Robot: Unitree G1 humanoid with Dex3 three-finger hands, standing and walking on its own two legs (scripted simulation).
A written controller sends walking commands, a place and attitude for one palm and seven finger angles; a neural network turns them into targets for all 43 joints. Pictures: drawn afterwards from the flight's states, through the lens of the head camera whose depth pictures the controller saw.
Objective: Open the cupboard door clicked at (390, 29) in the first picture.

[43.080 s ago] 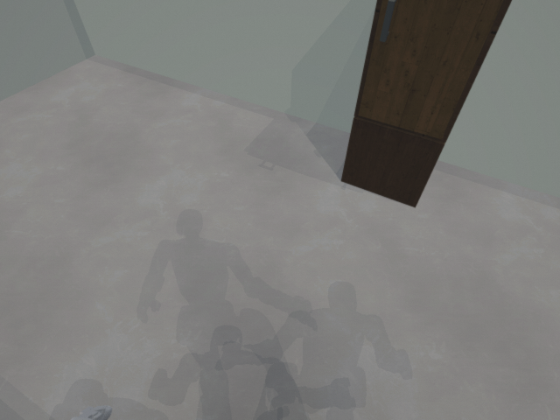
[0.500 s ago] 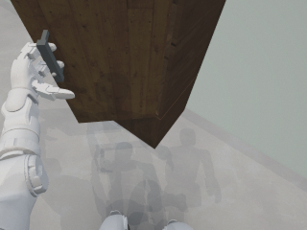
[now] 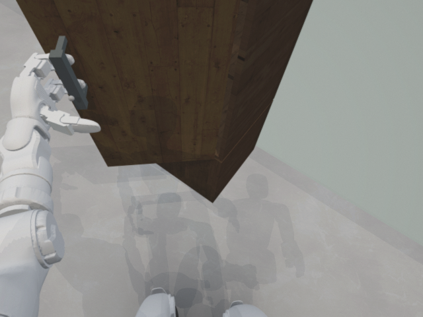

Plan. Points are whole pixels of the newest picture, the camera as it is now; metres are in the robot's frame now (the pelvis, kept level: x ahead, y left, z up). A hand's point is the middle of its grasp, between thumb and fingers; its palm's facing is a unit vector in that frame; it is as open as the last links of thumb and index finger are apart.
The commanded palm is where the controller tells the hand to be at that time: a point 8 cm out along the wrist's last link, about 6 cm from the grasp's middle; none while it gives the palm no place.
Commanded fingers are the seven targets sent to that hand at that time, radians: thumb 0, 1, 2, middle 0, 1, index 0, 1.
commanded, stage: close the thumb around the handle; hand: left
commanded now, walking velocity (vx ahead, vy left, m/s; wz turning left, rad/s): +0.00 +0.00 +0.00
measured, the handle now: (72, 75) +0.55 +0.24 +0.11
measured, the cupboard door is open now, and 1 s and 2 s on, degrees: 43 46 89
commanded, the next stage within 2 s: pull the door open along its arc in 0.66 s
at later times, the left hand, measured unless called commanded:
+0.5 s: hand (75, 96) +0.50 +0.23 +0.10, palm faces +0.08 -1.00 +0.02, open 6.8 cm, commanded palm +0.47 +0.27 +0.10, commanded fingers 0.00 0.90 0.90 -0.40 -1.35 -0.40 -1.35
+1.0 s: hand (83, 105) +0.48 +0.21 +0.10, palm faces +0.08 -1.00 +0.01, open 5.6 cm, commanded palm +0.42 +0.25 +0.10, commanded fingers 0.00 0.90 0.90 -0.40 -1.35 -0.40 -1.35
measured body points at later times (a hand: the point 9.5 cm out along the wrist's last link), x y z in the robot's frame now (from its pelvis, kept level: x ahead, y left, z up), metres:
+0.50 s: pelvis +0.00 +0.01 +0.00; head +0.10 +0.03 +0.44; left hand +0.49 +0.28 +0.11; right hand +0.01 -0.26 -0.11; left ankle +0.05 +0.10 -0.68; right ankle -0.03 -0.11 -0.68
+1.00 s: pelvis +0.01 +0.00 +0.00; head +0.09 +0.01 +0.45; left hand +0.47 +0.26 +0.10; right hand +0.02 -0.27 -0.11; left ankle +0.05 +0.10 -0.68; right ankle -0.03 -0.11 -0.68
